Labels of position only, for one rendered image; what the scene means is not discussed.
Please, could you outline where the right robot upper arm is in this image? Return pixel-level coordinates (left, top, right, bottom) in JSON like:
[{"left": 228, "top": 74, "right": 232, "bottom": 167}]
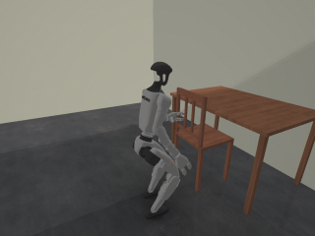
[{"left": 152, "top": 93, "right": 172, "bottom": 136}]

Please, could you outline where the right robot forearm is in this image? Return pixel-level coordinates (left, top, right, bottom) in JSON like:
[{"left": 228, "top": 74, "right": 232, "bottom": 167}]
[{"left": 157, "top": 126, "right": 181, "bottom": 160}]

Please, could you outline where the table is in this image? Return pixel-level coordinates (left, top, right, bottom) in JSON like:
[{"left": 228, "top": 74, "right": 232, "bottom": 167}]
[{"left": 170, "top": 86, "right": 315, "bottom": 215}]

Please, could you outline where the robot left hand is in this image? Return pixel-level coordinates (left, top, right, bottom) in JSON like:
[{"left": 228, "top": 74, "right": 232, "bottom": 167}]
[{"left": 168, "top": 112, "right": 185, "bottom": 123}]

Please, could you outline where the right robot shin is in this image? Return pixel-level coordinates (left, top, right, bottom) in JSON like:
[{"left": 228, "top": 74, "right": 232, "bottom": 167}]
[{"left": 151, "top": 176, "right": 180, "bottom": 213}]

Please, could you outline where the robot shin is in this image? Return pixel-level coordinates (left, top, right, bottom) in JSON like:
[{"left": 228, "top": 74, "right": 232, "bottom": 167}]
[
  {"left": 148, "top": 164, "right": 165, "bottom": 193},
  {"left": 151, "top": 176, "right": 180, "bottom": 213}
]

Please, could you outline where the robot right hand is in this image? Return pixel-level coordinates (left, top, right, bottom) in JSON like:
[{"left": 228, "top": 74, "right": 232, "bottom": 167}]
[{"left": 175, "top": 154, "right": 192, "bottom": 176}]

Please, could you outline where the left robot shin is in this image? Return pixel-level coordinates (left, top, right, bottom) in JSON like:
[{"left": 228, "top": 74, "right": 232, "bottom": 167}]
[{"left": 148, "top": 164, "right": 165, "bottom": 193}]

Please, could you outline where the chair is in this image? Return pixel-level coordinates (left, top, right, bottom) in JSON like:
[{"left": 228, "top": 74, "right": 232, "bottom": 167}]
[{"left": 173, "top": 88, "right": 234, "bottom": 193}]

